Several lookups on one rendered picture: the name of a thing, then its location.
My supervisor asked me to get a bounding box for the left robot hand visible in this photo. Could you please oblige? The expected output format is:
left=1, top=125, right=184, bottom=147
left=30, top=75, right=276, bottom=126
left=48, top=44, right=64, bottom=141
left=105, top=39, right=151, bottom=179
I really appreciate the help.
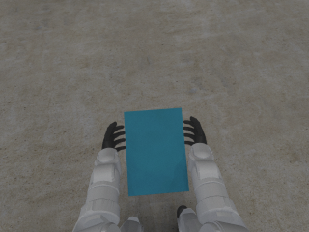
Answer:
left=101, top=121, right=126, bottom=152

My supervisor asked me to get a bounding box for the robot right upper arm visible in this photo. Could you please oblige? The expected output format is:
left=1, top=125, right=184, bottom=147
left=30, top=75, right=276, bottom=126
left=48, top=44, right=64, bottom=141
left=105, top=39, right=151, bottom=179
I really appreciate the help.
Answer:
left=199, top=220, right=250, bottom=232

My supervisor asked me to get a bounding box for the robot left forearm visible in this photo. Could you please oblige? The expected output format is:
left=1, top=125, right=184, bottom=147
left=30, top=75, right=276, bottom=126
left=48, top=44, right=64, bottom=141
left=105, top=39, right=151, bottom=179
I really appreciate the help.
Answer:
left=72, top=147, right=122, bottom=232

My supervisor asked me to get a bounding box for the robot left upper arm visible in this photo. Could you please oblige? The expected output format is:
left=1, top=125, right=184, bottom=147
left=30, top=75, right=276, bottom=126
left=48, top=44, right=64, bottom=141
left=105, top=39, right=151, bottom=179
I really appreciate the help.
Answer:
left=76, top=221, right=121, bottom=232

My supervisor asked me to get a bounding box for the right robot hand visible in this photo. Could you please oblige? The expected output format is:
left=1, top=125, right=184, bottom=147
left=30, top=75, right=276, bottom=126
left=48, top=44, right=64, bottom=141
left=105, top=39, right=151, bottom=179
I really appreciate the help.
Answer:
left=183, top=116, right=208, bottom=146

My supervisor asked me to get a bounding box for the robot shin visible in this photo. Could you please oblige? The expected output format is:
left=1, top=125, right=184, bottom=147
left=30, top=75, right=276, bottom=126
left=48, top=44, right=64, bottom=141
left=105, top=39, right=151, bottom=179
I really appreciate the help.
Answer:
left=128, top=217, right=140, bottom=223
left=180, top=208, right=196, bottom=216

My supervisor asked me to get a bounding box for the carton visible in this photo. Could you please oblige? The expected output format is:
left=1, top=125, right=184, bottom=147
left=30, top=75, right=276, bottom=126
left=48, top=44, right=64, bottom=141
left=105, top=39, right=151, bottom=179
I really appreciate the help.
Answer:
left=124, top=107, right=189, bottom=197

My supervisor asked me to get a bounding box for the robot left shin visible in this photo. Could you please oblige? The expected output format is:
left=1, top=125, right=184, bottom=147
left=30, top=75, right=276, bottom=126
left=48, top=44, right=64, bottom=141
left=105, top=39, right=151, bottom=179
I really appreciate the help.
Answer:
left=128, top=217, right=140, bottom=223

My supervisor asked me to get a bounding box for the robot right shin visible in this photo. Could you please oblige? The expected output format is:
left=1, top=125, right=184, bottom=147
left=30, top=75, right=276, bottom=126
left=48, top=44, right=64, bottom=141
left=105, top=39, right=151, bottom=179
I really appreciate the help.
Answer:
left=180, top=208, right=196, bottom=216

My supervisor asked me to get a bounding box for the robot right forearm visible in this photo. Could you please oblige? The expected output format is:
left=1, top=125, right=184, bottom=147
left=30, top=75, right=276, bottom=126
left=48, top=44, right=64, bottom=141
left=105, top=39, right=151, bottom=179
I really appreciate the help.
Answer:
left=188, top=143, right=249, bottom=230

